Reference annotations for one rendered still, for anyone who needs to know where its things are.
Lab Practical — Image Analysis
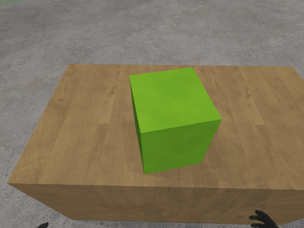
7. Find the robot right hand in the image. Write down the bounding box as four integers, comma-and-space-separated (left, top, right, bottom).
249, 210, 279, 228

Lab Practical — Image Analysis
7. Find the pedestal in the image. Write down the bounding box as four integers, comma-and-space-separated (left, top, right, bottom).
7, 64, 304, 226

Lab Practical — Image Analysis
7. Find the carton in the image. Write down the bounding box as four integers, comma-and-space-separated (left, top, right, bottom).
129, 67, 222, 174

